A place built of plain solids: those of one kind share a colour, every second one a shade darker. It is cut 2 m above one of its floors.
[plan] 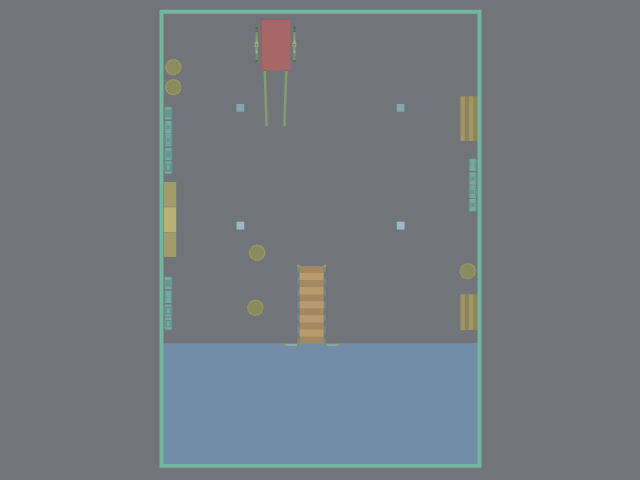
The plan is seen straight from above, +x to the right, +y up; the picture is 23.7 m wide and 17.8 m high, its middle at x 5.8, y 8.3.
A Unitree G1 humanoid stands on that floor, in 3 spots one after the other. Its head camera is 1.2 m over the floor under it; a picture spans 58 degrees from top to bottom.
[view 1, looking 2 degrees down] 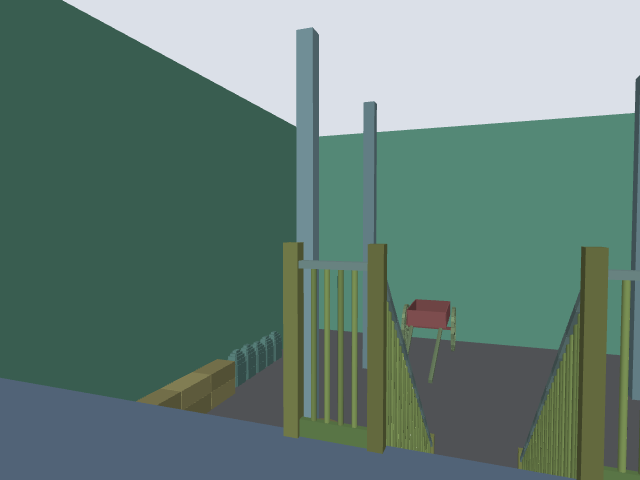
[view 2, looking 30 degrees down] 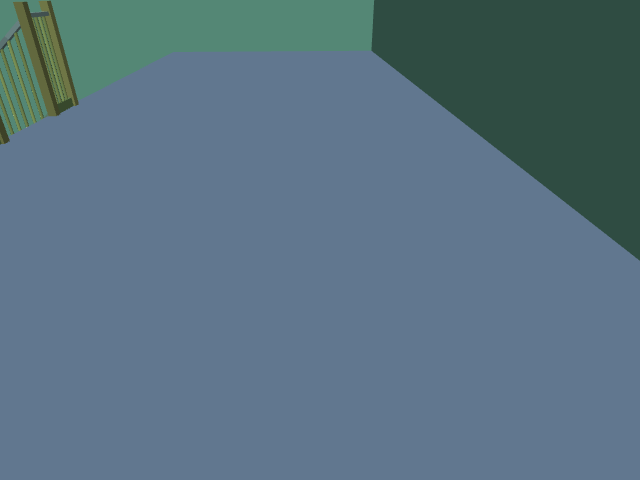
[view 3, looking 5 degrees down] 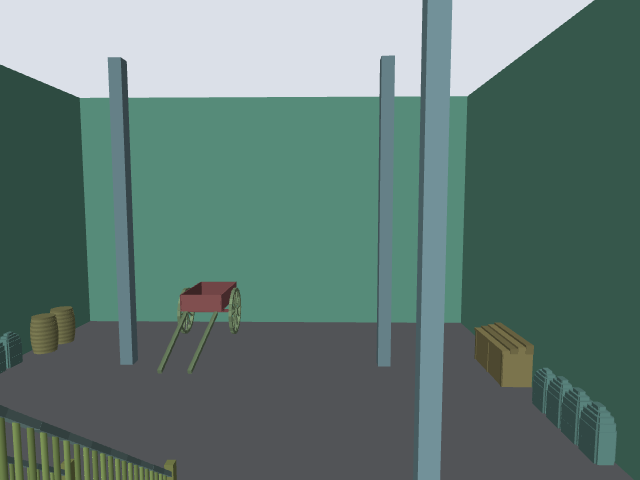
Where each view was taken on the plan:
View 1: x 5.49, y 2.16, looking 110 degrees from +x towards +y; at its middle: wall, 15.47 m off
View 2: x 1.00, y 1.73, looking -3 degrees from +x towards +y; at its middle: loft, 2.40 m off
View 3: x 7.49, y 3.42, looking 91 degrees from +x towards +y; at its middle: wall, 13.32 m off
